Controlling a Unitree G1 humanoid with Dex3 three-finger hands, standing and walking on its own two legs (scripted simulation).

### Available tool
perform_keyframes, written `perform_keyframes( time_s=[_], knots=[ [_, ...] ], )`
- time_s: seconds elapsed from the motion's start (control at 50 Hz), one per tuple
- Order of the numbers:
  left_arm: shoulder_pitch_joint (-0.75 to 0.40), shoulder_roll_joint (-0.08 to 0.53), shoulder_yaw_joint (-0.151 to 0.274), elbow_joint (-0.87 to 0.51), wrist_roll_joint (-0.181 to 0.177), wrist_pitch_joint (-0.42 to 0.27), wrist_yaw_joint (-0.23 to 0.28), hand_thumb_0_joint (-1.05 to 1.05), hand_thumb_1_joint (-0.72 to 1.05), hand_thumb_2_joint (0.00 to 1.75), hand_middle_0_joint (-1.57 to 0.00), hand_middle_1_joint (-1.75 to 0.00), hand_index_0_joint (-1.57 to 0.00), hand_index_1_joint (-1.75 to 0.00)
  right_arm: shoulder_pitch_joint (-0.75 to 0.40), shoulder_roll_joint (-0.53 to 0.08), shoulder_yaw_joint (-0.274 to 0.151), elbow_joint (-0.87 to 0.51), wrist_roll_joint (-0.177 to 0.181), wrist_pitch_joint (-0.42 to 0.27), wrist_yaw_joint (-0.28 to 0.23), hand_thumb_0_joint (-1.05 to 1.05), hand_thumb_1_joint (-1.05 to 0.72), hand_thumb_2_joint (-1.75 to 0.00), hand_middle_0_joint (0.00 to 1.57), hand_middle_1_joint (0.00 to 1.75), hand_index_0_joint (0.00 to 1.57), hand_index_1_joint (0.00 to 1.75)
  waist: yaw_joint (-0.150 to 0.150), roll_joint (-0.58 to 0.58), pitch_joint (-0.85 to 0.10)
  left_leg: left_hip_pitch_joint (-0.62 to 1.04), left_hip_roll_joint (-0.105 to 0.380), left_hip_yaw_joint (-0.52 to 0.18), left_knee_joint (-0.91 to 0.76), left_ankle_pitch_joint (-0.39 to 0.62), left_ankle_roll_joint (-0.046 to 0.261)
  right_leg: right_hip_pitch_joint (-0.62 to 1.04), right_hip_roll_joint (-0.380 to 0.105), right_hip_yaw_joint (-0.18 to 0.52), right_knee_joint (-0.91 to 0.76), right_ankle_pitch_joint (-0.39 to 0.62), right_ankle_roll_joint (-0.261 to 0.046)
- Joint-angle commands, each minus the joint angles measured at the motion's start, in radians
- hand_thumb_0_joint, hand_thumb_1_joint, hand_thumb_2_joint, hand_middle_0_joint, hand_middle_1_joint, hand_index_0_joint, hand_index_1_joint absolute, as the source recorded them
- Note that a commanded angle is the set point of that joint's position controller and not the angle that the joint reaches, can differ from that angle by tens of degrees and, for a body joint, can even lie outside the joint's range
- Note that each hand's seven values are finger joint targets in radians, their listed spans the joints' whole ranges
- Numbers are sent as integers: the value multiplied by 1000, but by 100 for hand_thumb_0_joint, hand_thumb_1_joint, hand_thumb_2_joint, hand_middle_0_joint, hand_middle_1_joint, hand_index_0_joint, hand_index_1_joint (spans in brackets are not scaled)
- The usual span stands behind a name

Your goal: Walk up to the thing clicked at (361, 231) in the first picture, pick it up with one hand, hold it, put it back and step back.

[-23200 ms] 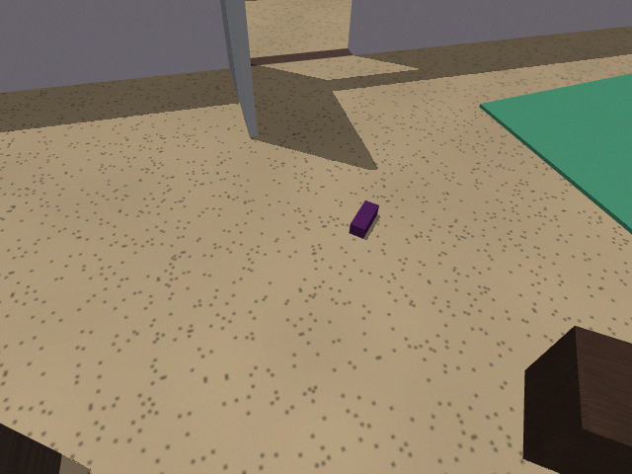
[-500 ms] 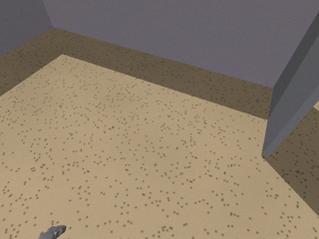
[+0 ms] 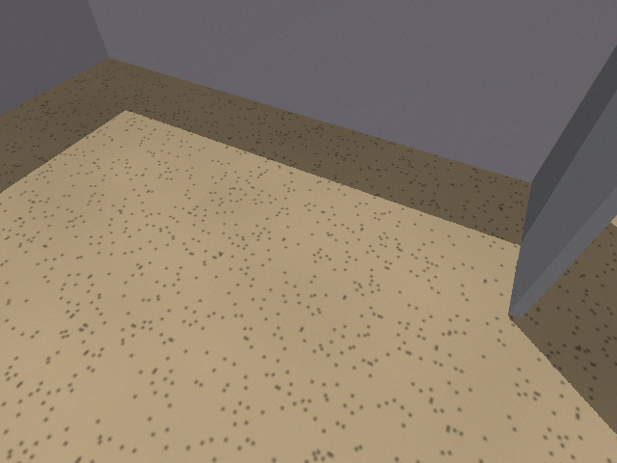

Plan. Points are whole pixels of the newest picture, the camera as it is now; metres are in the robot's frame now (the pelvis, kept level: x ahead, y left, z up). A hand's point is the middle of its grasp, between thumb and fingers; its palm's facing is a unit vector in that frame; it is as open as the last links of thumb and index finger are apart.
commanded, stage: stand
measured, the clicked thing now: out of the picture -0.08 -0.75 -0.75
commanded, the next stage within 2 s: none
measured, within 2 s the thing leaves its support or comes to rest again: neither
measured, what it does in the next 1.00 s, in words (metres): stands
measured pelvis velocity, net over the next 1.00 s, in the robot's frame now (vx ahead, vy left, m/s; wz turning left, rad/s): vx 0.02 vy -0.02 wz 0.01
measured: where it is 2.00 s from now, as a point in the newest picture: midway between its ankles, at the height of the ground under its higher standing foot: outside the picture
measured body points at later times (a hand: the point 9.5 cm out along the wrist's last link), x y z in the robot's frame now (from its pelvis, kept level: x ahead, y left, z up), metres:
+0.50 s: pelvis +0.02 -0.01 +0.00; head +0.03 -0.02 +0.45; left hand +0.10 +0.29 -0.13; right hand +0.10 -0.31 -0.13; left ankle -0.01 +0.12 -0.75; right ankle +0.04 -0.13 -0.75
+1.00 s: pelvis +0.02 -0.02 +0.00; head +0.03 -0.03 +0.45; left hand +0.10 +0.28 -0.13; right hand +0.09 -0.32 -0.14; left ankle -0.01 +0.12 -0.75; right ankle +0.04 -0.13 -0.75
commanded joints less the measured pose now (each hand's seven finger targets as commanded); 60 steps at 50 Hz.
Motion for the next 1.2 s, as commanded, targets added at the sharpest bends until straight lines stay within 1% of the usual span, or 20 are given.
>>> perform_keyframes(
  time_s=[0.0,0.06,0.12,0.22,0.28,0.3,0.38,0.44,0.48,0.5,0.54,0.6,0.64,0.78,0.82,0.88,0.92,1.04,1.06,1.18],
  knots=[
    [-60,208,30,-69,-1,-25,11,0,90,90,-20,-30,-20,-30,-48,-218,-42,-55,1,-29,-11,0,-90,-90,20,30,20,30,-11,1,-86,-7,132,-116,-81,71,17,49,-105,117,-45,50,-25],
    [-60,204,30,-73,-2,-27,13,0,90,90,-20,-30,-20,-30,-44,-217,-42,-57,2,-30,-12,0,-90,-90,20,30,20,30,-16,-5,-101,6,133,-111,-73,135,18,68,-111,115,-39,127,-24],
    [-46,200,28,-73,-2,-26,15,0,90,90,-20,-30,-20,-30,-43,-214,-43,-56,3,-28,-13,0,-90,-90,20,30,20,30,-12,-2,-93,7,132,-111,-77,126,14,62,-107,108,-42,99,-22],
    [-50,206,33,-78,-1,-27,16,0,90,90,-20,-30,-20,-30,-43,-205,-40,-58,2,-27,-13,0,-90,-90,20,30,20,30,-11,-10,-89,-1,132,-107,-82,109,13,74,-113,113,-47,101,-21],
    [-45,198,31,-78,1,-28,18,0,90,90,-20,-30,-20,-30,-48,-204,-41,-60,2,-25,-12,0,-90,-90,20,30,20,30,-10,-12,-81,3,131,-107,-76,115,13,66,-108,105,-54,95,-17],
    [-54,207,33,-83,0,-28,18,0,90,90,-20,-30,-20,-30,-42,-201,-42,-61,1,-25,-12,0,-90,-90,20,30,20,30,-13,-11,-85,5,132,-105,-78,126,11,66,-109,105,-49,95,-21],
    [-55,204,36,-90,-2,-27,16,0,90,90,-20,-30,-20,-30,-42,-211,-43,-59,2,-29,-16,0,-90,-90,20,30,20,30,-11,25,-114,9,135,-102,-72,183,5,103,-117,107,-33,195,-27],
    [-59,206,37,-88,-2,-26,17,0,90,90,-20,-30,-20,-30,-38,-202,-40,-58,3,-29,-16,0,-90,-90,20,30,20,30,-12,-5,-106,19,139,-102,-76,184,5,99,-113,101,-36,188,-25],
    [-60,198,34,-90,0,-25,16,0,90,90,-20,-30,-20,-30,-42,-210,-41,-59,3,-28,-16,0,-90,-90,20,30,20,30,-11,10,-101,20,140,-100,-75,164,5,92,-113,103,-42,170,-24],
    [-70,208,38,-92,-2,-23,17,0,90,90,-20,-30,-20,-30,-40,-204,-41,-59,2,-27,-17,0,-90,-90,20,30,20,30,-12,0,-99,15,138,-100,-78,171,3,94,-112,102,-40,167,-27],
    [-73,206,37,-92,-4,-23,16,0,90,90,-20,-30,-20,-30,-37,-208,-41,-57,0,-26,-16,0,-90,-90,20,30,20,30,-11,-1,-90,5,137,-98,-77,144,3,95,-110,105,-49,131,-26],
    [-66,206,37,-93,-1,-24,16,0,90,90,-20,-30,-20,-30,-31,-213,-42,-59,0,-26,-17,0,-90,-90,20,30,20,30,-10,8,-105,9,138,-98,-75,153,6,107,-115,109,-47,166,-28],
    [-68,208,37,-93,-2,-25,17,0,90,90,-20,-30,-20,-30,-31,-207,-41,-62,0,-25,-16,0,-90,-90,20,30,20,30,-11,-9,-92,2,135,-97,-74,141,5,103,-112,106,-53,154,-26],
    [-72,213,38,-95,-3,-22,16,0,90,90,-20,-30,-20,-30,-19,-212,-41,-61,-3,-27,-17,0,-90,-90,20,30,20,30,-12,2,-94,9,140,-96,-77,141,4,101,-111,108,-49,139,-30],
    [-73,212,37,-97,-3,-22,17,0,90,90,-20,-30,-20,-30,-16,-213,-42,-61,-3,-26,-18,0,-90,-90,20,30,20,30,-13,-3,-100,15,141,-94,-72,154,5,101,-111,109,-50,162,-32],
    [-60,210,36,-93,-1,-23,17,0,90,90,-20,-30,-20,-30,-13,-213,-45,-61,-1,-25,-17,0,-90,-90,20,30,20,30,-11,-4,-100,20,139,-95,-74,147,6,108,-108,104,-52,154,-30],
    [-64,212,36,-95,-3,-23,18,0,90,90,-20,-30,-20,-30,-5,-209,-42,-62,-2,-24,-16,0,-90,-90,20,30,20,30,-11,-6,-82,-2,134,-93,-77,115,5,102,-106,106,-62,118,-30],
    [-65,214,37,-98,-1,-23,18,0,90,90,-20,-30,-20,-30,0,-208,-42,-66,-2,-23,-17,0,-90,-90,20,30,20,30,-14,0,-84,6,136,-92,-75,115,7,93,-105,109,-59,126,-33],
    [-58,215,37,-95,-4,-24,17,0,90,90,-20,-30,-20,-30,2,-207,-41,-62,-2,-23,-16,0,-90,-90,20,30,20,30,-9,-2,-72,-7,134,-96,-79,101,8,99,-103,109,-64,102,-30],
    [-53,217,37,-97,-1,-24,18,0,90,90,-20,-30,-20,-30,3,-210,-42,-72,-2,-22,-17,0,-90,-90,20,30,20,30,-15,2,-74,9,135,-93,-75,107,10,88,-105,111,-60,140,-33]
  ],
)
